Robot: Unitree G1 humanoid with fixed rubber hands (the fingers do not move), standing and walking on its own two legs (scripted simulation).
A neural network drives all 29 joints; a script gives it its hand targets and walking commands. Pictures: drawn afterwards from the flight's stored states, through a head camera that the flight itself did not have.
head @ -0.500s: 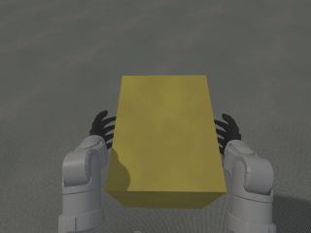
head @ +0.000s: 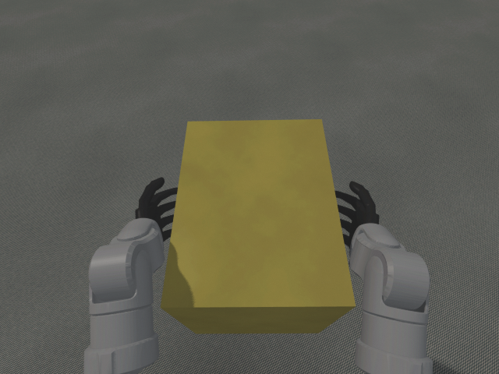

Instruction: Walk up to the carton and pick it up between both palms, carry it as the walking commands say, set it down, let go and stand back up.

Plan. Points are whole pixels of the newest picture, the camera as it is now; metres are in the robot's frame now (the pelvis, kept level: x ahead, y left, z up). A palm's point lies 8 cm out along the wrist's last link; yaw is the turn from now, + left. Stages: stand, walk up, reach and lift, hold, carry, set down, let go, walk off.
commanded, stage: carry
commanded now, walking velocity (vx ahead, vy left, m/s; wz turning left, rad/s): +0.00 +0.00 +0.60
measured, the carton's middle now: (255, 231) +0.35 +0.02 +0.03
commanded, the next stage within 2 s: none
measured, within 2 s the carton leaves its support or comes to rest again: neither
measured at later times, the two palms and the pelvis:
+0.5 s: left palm (28, 331) +0.16 +0.28 +0.08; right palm (271, 262) +0.26 -0.01 +0.09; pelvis -0.08 +0.04 -0.01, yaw +18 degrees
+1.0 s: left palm out of the picture +0.01 +0.33 +0.10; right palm (195, 309) +0.19 +0.08 +0.11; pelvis -0.16 +0.04 +0.00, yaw +37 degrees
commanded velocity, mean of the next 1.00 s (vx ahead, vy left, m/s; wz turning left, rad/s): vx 0.00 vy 0.00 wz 0.60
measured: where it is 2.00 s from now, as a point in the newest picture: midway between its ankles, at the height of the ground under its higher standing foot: outside the picture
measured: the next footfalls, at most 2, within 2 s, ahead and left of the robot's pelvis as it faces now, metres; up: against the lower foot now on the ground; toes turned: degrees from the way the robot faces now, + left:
right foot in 0.08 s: +0.04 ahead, -0.11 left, +0.00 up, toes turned -6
left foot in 0.40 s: -0.03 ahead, +0.17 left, +0.00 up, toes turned +22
